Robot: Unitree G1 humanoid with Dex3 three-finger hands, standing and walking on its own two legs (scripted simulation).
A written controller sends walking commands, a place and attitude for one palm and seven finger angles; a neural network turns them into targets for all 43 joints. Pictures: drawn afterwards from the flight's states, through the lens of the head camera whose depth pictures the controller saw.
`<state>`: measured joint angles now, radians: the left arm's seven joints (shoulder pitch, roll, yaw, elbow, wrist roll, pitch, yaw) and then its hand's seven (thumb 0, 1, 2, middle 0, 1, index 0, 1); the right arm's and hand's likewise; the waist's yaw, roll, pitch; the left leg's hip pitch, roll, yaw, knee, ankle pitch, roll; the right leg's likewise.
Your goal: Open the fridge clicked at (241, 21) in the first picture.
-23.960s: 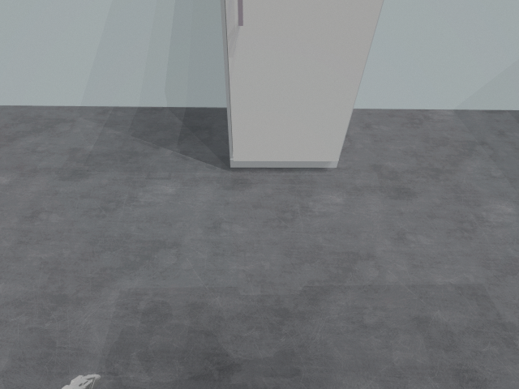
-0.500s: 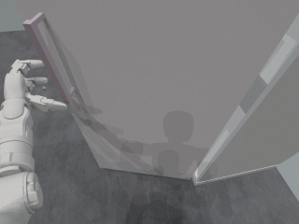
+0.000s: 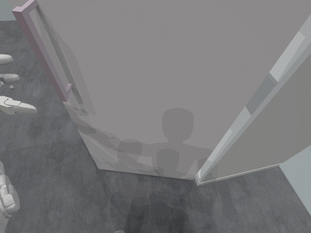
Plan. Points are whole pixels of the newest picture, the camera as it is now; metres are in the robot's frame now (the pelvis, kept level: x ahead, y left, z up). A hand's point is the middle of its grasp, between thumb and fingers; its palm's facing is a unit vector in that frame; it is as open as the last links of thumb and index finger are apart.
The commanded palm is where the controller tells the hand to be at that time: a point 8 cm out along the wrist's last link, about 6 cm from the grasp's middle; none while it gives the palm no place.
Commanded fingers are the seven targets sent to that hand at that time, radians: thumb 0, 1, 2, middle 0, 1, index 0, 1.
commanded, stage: slip the hand off the handle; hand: left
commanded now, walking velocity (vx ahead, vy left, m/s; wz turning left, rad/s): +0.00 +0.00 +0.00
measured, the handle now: (50, 59) +0.48 +0.25 +0.17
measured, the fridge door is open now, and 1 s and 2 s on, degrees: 71 71 71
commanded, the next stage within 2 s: draw the hand back to the body in 0.92 s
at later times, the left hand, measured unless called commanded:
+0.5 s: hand out of the picture +0.32 +0.34 +0.13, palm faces +0.34 -0.92 -0.19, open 14.7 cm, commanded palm +0.28 +0.37 +0.14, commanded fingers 0.00 -0.55 0.20 -0.25 -1.15 -0.25 -1.15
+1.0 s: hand out of the picture +0.31 +0.33 +0.13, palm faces +0.32 -0.93 -0.19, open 14.7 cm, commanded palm +0.27 +0.37 +0.14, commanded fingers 0.00 -0.55 0.20 -0.25 -1.15 -0.25 -1.15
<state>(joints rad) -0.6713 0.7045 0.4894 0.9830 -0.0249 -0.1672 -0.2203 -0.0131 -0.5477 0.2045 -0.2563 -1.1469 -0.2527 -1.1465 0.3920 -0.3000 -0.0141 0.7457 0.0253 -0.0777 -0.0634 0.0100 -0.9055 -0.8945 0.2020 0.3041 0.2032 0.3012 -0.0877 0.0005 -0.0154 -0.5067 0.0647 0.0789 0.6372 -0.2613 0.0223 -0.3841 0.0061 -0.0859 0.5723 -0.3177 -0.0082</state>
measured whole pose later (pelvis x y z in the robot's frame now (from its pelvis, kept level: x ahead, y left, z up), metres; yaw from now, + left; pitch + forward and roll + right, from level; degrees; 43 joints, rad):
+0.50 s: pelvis -0.01 +0.01 +0.00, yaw +2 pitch +2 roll -2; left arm -0.30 0.52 0.43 0.49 -0.13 0.00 -0.19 -0.01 -0.55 0.20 -0.26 -1.15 -0.25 -1.15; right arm 0.24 -0.26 0.03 0.69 0.04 -0.15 -0.10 0.01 -0.90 -0.89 0.20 0.30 0.20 0.30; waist 0.01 0.02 -0.02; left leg -0.39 0.04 0.06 0.59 -0.24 0.03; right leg -0.25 -0.01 -0.11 0.52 -0.30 0.00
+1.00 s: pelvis -0.02 -0.01 +0.00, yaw +2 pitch +1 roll -2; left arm -0.33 0.57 0.47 0.61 -0.14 -0.05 -0.25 -0.01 -0.55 0.20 -0.26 -1.15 -0.25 -1.15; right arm 0.28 -0.28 0.03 0.73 0.04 -0.20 -0.11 0.01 -0.90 -0.89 0.20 0.30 0.20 0.30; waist -0.01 0.02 0.00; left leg -0.39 0.05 0.05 0.59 -0.22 0.01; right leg -0.27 0.00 -0.11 0.55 -0.30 -0.02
